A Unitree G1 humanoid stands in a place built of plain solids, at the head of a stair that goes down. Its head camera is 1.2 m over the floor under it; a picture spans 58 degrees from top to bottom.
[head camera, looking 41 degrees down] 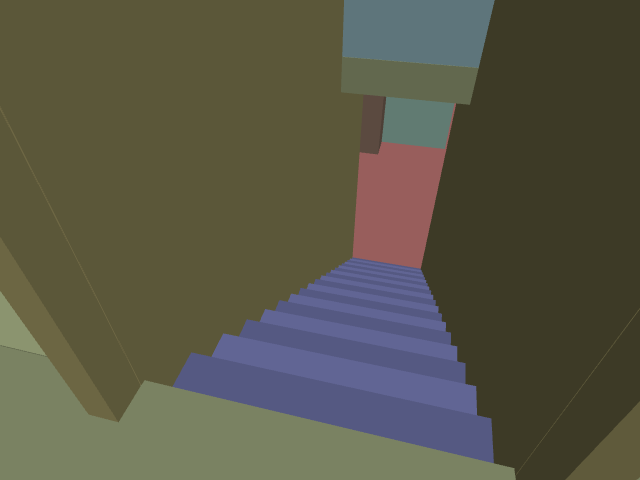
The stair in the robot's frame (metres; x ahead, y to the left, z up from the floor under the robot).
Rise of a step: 0.19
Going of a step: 0.23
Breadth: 1.09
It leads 14 degrees to the right of straight ahead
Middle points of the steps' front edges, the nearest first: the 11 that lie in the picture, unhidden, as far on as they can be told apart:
0.60 0.01 0.00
0.82 -0.04 -0.18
1.05 -0.10 -0.37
1.28 -0.15 -0.56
1.50 -0.21 -0.74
1.73 -0.26 -0.93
1.96 -0.32 -1.12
2.18 -0.37 -1.30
2.41 -0.43 -1.49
2.64 -0.49 -1.68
2.86 -0.54 -1.86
